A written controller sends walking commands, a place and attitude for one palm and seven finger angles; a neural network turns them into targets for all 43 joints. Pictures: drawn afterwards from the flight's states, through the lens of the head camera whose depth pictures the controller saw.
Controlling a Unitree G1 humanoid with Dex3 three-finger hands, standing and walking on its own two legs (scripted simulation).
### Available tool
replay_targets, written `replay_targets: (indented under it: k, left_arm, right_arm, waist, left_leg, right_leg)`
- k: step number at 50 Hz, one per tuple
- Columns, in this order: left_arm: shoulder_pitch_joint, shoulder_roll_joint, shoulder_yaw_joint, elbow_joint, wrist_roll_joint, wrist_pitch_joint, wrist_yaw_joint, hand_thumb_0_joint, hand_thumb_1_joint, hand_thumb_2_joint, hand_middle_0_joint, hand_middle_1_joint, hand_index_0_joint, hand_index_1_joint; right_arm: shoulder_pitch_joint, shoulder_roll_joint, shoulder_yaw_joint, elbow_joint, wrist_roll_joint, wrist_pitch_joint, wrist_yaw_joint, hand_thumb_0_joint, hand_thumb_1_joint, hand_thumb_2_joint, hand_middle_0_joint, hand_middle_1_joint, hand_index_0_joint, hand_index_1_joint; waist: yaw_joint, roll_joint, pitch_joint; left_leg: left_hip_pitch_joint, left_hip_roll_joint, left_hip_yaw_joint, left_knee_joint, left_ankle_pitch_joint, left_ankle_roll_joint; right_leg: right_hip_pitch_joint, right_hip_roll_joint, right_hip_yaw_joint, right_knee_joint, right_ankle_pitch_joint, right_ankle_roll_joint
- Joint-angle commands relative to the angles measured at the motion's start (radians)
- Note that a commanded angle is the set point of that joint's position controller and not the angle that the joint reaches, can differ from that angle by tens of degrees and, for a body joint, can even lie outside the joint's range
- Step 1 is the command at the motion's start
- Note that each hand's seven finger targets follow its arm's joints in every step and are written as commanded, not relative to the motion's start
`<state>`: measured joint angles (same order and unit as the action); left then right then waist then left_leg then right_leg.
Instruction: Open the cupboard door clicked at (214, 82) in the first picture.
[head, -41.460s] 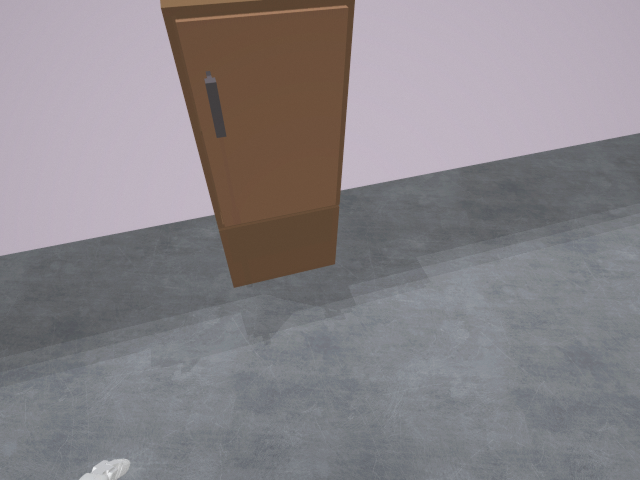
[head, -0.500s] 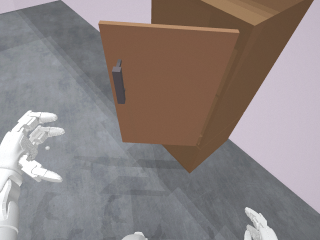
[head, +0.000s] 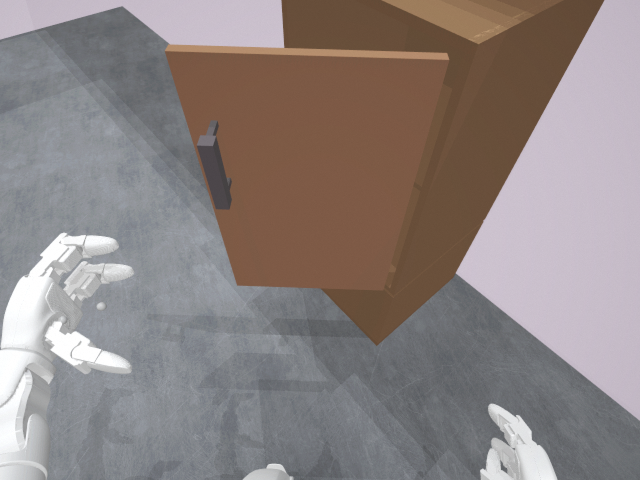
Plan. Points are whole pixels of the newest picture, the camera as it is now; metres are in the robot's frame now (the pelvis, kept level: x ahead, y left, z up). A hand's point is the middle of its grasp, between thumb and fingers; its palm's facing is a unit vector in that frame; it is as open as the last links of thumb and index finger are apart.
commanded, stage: move the hooked fingers beside the handle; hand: left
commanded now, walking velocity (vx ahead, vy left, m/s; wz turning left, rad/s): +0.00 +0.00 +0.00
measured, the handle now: (218, 166) +0.55 +0.20 +0.05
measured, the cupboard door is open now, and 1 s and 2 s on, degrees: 48 48 48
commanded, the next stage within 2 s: none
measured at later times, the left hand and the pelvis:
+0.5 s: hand (128, 257) +0.36 +0.27 +0.07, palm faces +0.05 -1.00 -0.02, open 14.0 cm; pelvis +0.01 -0.01 +0.00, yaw -2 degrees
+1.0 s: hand (147, 218) +0.43 +0.27 +0.06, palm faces +0.05 -1.00 -0.02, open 14.0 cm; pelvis +0.00 +0.02 -0.01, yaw -2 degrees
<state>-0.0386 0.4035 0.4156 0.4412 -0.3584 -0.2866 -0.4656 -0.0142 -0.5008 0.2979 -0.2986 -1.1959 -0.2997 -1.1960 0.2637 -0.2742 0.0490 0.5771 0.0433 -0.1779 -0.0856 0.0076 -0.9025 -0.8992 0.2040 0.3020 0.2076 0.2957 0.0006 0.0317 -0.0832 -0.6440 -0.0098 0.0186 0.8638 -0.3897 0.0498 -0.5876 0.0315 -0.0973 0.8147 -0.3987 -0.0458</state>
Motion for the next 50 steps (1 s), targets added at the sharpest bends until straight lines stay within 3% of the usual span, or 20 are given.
replay_targets:
  k: [1,6,8,11,12,15,16,17,19,20,22,25,27,30,33,39,42,45,47,50]
  left_arm:
    - [-0.245,0.301,0.126,-0.133,-0.019,-0.058,0.0,0.0,-0.5,0.3,-0.3,-1.2,-0.3,-1.2]
    - [-0.401,0.316,0.103,-0.118,0.0,-0.087,-0.007,0.0,-0.5,0.3,-0.3,-1.2,-0.3,-1.2]
    - [-0.406,0.338,0.114,-0.093,0.002,-0.094,-0.02,0.0,-0.5,0.3,-0.3,-1.2,-0.3,-1.2]
    - [-0.405,0.34,0.115,-0.038,0.0,-0.088,-0.036,0.0,-0.5,0.3,-0.3,-1.2,-0.3,-1.2]
    - [-0.411,0.358,0.13,0.005,-0.002,-0.079,-0.041,0.0,-0.5,0.3,-0.3,-1.2,-0.3,-1.2]
    - [-0.446,0.342,0.107,0.046,0.009,-0.06,-0.045,0.0,-0.5,0.3,-0.3,-1.2,-0.3,-1.2]
    - [-0.463,0.334,0.097,0.042,0.01,-0.059,-0.041,0.0,-0.5,0.3,-0.3,-1.2,-0.3,-1.2]
    - [-0.431,0.356,0.127,0.05,0.004,-0.058,-0.038,0.0,-0.5,0.3,-0.3,-1.2,-0.3,-1.2]
    - [-0.407,0.389,0.161,0.036,0.011,-0.069,-0.028,0.0,-0.5,0.3,-0.3,-1.2,-0.3,-1.2]
    - [-0.419,0.356,0.129,0.015,0.013,-0.077,-0.025,0.0,-0.5,0.3,-0.3,-1.2,-0.3,-1.2]
    - [-0.436,0.376,0.15,0.015,0.012,-0.09,-0.012,0.0,-0.5,0.3,-0.3,-1.2,-0.3,-1.2]
    - [-0.445,0.405,0.186,0.079,0.021,-0.096,-0.001,0.0,-0.5,0.3,-0.3,-1.2,-0.3,-1.2]
    - [-0.542,0.379,0.14,0.082,0.03,-0.102,-0.004,0.0,-0.5,0.3,-0.3,-1.2,-0.3,-1.2]
    - [-0.586,0.355,0.101,0.071,0.045,-0.117,-0.013,0.0,-0.5,0.3,-0.3,-1.2,-0.3,-1.2]
    - [-0.679,0.336,0.062,0.094,0.054,-0.127,-0.01,0.0,-0.5,0.3,-0.3,-1.2,-0.3,-1.2]
    - [-0.753,0.365,0.078,0.239,0.08,-0.112,0.028,0.0,-0.5,0.3,-0.3,-1.2,-0.3,-1.2]
    - [-0.78,0.403,0.095,0.254,0.106,-0.119,0.054,0.0,-0.5,0.3,-0.3,-1.2,-0.3,-1.2]
    - [-0.837,0.393,0.075,0.27,0.128,-0.136,0.072,0.0,-0.5,0.3,-0.3,-1.2,-0.3,-1.2]
    - [-0.866,0.415,0.093,0.289,0.129,-0.149,0.079,0.0,-0.5,0.3,-0.3,-1.2,-0.3,-1.2]
    - [-0.874,0.394,0.075,0.311,0.131,-0.159,0.075,0.0,-0.5,0.3,-0.3,-1.2,-0.3,-1.2]
  right_arm:
    - [-0.016,-0.153,-0.067,-0.114,0.009,-0.047,-0.016,0.0,-0.9,-0.9,0.2,0.3,0.2,0.3]
    - [-0.01,-0.145,-0.063,-0.1,0.01,-0.044,-0.021,0.0,-0.9,-0.9,0.2,0.3,0.2,0.3]
    - [0.005,-0.148,-0.067,-0.09,0.009,-0.041,-0.023,0.0,-0.9,-0.9,0.2,0.3,0.2,0.3]
    - [0.008,-0.15,-0.067,-0.088,0.012,-0.032,-0.021,0.0,-0.9,-0.9,0.2,0.3,0.2,0.3]
    - [0.02,-0.156,-0.068,-0.085,0.012,-0.026,-0.021,0.0,-0.9,-0.9,0.2,0.3,0.2,0.3]
    - [0.025,-0.156,-0.069,-0.09,0.014,-0.017,-0.017,0.0,-0.9,-0.9,0.2,0.3,0.2,0.3]
    - [0.027,-0.157,-0.07,-0.091,0.015,-0.014,-0.016,0.0,-0.9,-0.9,0.2,0.3,0.2,0.3]
    - [0.036,-0.16,-0.076,-0.097,0.011,-0.01,-0.013,0.0,-0.9,-0.9,0.2,0.3,0.2,0.3]
    - [0.048,-0.161,-0.08,-0.103,0.01,0.0,-0.007,0.0,-0.9,-0.9,0.2,0.3,0.2,0.3]
    - [0.048,-0.157,-0.079,-0.109,0.01,0.003,-0.004,0.0,-0.9,-0.9,0.2,0.3,0.2,0.3]
    - [0.054,-0.158,-0.08,-0.106,0.005,0.011,0.001,0.0,-0.9,-0.9,0.2,0.3,0.2,0.3]
    - [0.069,-0.162,-0.082,-0.097,0.006,0.029,0.001,0.0,-0.9,-0.9,0.2,0.3,0.2,0.3]
    - [0.071,-0.163,-0.082,-0.092,0.007,0.036,-0.001,0.0,-0.9,-0.9,0.2,0.3,0.2,0.3]
    - [0.082,-0.161,-0.084,-0.086,0.005,0.041,-0.002,0.0,-0.9,-0.9,0.2,0.3,0.2,0.3]
    - [0.099,-0.167,-0.085,-0.064,0.002,0.049,-0.005,0.0,-0.9,-0.9,0.2,0.3,0.2,0.3]
    - [0.117,-0.177,-0.081,-0.052,0.0,0.074,-0.006,0.0,-0.9,-0.9,0.2,0.3,0.2,0.3]
    - [0.134,-0.181,-0.082,-0.056,-0.006,0.088,0.003,0.0,-0.9,-0.9,0.2,0.3,0.2,0.3]
    - [0.146,-0.18,-0.08,-0.055,-0.011,0.104,0.013,0.0,-0.9,-0.9,0.2,0.3,0.2,0.3]
    - [0.159,-0.184,-0.083,-0.05,-0.015,0.116,0.015,0.0,-0.9,-0.9,0.2,0.3,0.2,0.3]
    - [0.165,-0.187,-0.084,-0.053,-0.015,0.13,0.021,0.0,-0.9,-0.9,0.2,0.3,0.2,0.3]
  waist:
    - [-0.015,0.001,-0.204]
    - [-0.03,0.07,-0.257]
    - [-0.031,0.059,-0.301]
    - [-0.028,0.047,-0.299]
    - [-0.03,0.005,-0.288]
    - [-0.026,0.06,-0.277]
    - [-0.031,0.048,-0.281]
    - [-0.014,0.016,-0.304]
    - [-0.003,0.017,-0.346]
    - [-0.011,0.033,-0.354]
    - [-0.009,0.031,-0.339]
    - [-0.018,0.003,-0.307]
    - [-0.042,0.02,-0.294]
    - [-0.044,0.109,-0.338]
    - [-0.072,0.079,-0.348]
    - [-0.069,0.049,-0.321]
    - [-0.06,0.067,-0.362]
    - [-0.07,0.109,-0.372]
    - [-0.077,0.063,-0.382]
    - [-0.076,0.109,-0.402]
  left_leg:
    - [0.092,0.003,-0.054,-0.103,0.16,-0.013]
    - [0.112,0.003,-0.046,-0.082,0.189,-0.01]
    - [0.123,0.007,-0.043,-0.069,0.217,-0.008]
    - [0.102,0.004,-0.039,-0.067,0.231,-0.007]
    - [0.086,0.008,-0.042,-0.062,0.23,-0.006]
    - [0.091,0.005,-0.04,-0.076,0.23,-0.01]
    - [0.101,0.007,-0.045,-0.078,0.243,-0.008]
    - [0.101,0.007,-0.043,-0.071,0.27,-0.007]
    - [0.107,0.007,-0.04,-0.076,0.305,-0.008]
    - [0.118,0.005,-0.034,-0.076,0.31,-0.007]
    - [0.11,0.008,-0.036,-0.072,0.323,-0.008]
    - [0.078,0.009,-0.033,-0.077,0.287,-0.008]
    - [0.087,0.011,-0.035,-0.071,0.276,-0.005]
    - [0.16,0.015,-0.046,-0.075,0.302,-0.01]
    - [0.194,0.024,-0.064,-0.066,0.311,-0.012]
    - [0.165,0.027,-0.084,-0.079,0.257,-0.021]
    - [0.188,0.032,-0.094,-0.07,0.307,-0.027]
    - [0.224,0.039,-0.106,-0.064,0.347,-0.04]
    - [0.215,0.043,-0.11,-0.052,0.368,-0.037]
    - [0.242,0.046,-0.115,-0.054,0.37,-0.047]
  right_leg:
    - [0.095,-0.016,0.106,-0.126,0.157,0.027]
    - [0.106,-0.022,0.127,-0.113,0.194,0.027]
    - [0.125,-0.021,0.136,-0.106,0.234,0.029]
    - [0.136,-0.024,0.138,-0.102,0.268,0.033]
    - [0.138,-0.022,0.14,-0.101,0.27,0.033]
    - [0.113,-0.021,0.124,-0.098,0.267,0.029]
    - [0.11,-0.021,0.118,-0.097,0.281,0.029]
    - [0.137,-0.017,0.121,-0.089,0.314,0.028]
    - [0.165,-0.017,0.118,-0.079,0.362,0.032]
    - [0.158,-0.016,0.116,-0.076,0.369,0.033]
    - [0.157,-0.012,0.114,-0.07,0.384,0.029]
    - [0.14,-0.011,0.115,-0.074,0.354,0.034]
    - [0.105,-0.007,0.113,-0.072,0.327,0.03]
    - [0.06,-0.002,0.099,-0.067,0.302,0.022]
    - [0.009,0.004,0.088,-0.063,0.274,0.021]
    - [-0.037,0.002,0.072,-0.058,0.201,0.018]
    - [-0.042,0.005,0.068,-0.041,0.218,0.013]
    - [-0.087,0.008,0.061,-0.03,0.21,0.013]
    - [-0.081,0.014,0.058,-0.024,0.224,0.013]
    - [-0.107,0.014,0.057,-0.021,0.206,0.013]
